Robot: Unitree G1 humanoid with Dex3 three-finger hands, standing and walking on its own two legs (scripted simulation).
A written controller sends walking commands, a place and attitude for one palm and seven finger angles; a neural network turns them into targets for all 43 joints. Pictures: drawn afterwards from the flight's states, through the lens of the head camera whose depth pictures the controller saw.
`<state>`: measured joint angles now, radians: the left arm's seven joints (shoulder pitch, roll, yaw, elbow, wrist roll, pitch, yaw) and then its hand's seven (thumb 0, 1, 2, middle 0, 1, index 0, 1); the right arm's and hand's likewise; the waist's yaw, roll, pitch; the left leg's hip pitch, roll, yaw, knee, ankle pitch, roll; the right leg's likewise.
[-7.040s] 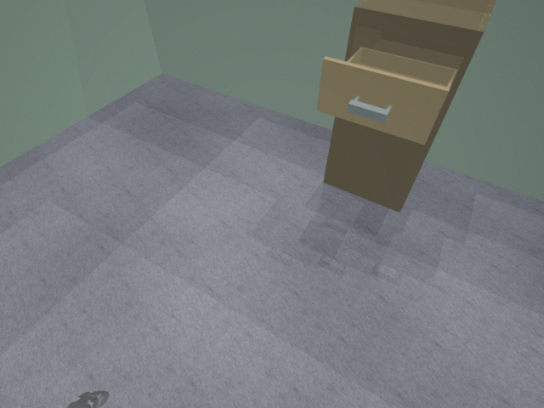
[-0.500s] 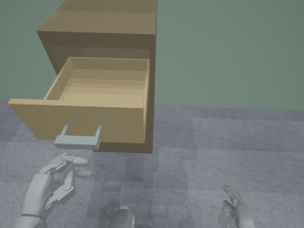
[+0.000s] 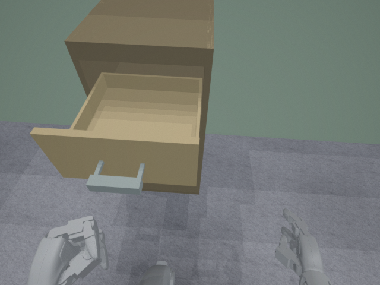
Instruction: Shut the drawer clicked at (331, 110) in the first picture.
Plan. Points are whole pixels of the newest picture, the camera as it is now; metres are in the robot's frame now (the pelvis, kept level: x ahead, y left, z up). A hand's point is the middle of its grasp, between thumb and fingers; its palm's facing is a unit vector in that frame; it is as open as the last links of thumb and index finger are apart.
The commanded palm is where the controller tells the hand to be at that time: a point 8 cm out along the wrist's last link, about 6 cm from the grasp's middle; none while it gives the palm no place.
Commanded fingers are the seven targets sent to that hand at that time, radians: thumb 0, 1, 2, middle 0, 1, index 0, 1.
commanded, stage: raise the hand and make a fist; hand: left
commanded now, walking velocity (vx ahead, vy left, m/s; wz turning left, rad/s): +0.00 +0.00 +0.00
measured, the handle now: (118, 175) +0.35 +0.21 +0.01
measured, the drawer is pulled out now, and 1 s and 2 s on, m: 0.29 0.29 0.29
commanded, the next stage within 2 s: bring the fist close to the handle in 0.70 s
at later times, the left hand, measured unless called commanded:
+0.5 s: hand (101, 261) +0.15 +0.15 +0.10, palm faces +0.02 -1.00 -0.06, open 3.3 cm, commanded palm +0.11 +0.21 +0.11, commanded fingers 0.00 0.90 0.90 -1.40 -1.60 -1.40 -1.60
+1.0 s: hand (109, 252) +0.16 +0.15 +0.09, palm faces +0.04 -1.00 -0.07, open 3.3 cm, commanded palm +0.14 +0.21 +0.09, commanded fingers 0.00 0.90 0.90 -1.40 -1.60 -1.40 -1.60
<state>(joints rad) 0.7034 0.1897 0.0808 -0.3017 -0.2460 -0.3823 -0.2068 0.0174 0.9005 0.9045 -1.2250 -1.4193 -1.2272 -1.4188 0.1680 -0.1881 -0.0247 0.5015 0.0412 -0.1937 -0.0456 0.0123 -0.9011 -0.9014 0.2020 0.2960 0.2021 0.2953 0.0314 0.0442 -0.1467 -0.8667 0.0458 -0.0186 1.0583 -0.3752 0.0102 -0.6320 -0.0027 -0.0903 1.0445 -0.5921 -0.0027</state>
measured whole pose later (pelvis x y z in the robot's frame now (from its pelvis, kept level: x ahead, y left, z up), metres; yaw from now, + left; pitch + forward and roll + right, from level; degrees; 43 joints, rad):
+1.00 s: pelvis +0.01 -0.02 +0.01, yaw +0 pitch +9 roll -2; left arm 0.70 0.20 0.10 -0.27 -0.26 -0.35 -0.21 0.02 0.90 0.90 -1.40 -1.60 -1.40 -1.60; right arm 0.22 -0.21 -0.01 0.51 0.05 -0.17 -0.06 0.01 -0.90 -0.90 0.20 0.30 0.20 0.30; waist 0.02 0.05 -0.15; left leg -0.80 0.05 -0.03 1.01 -0.37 -0.02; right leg -0.57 0.01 -0.10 1.01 -0.60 -0.03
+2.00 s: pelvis +0.00 -0.01 -0.04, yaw -2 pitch +18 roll -3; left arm 0.37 0.21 0.11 -0.02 -0.22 -0.41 -0.13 0.02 0.90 0.90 -1.39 -1.60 -1.40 -1.60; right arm 0.21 -0.22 0.00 0.53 0.01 -0.09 -0.04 0.01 -0.90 -0.90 0.20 0.30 0.20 0.30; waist -0.02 0.04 -0.18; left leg -1.12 0.07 -0.03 1.24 -0.44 0.00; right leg -0.89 0.02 -0.08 1.24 -0.67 -0.02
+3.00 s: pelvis -0.01 -0.01 -0.04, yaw -2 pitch +18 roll -3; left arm 0.05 0.24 0.12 0.22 -0.19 -0.39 -0.11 0.01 0.87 0.94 -1.40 -1.60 -1.40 -1.60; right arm 0.21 -0.24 0.01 0.57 0.01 -0.06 -0.05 0.01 -0.90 -0.90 0.20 0.30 0.20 0.30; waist -0.03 0.04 -0.17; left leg -1.13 0.07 -0.03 1.22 -0.42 0.00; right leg -0.90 0.02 -0.08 1.23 -0.65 -0.02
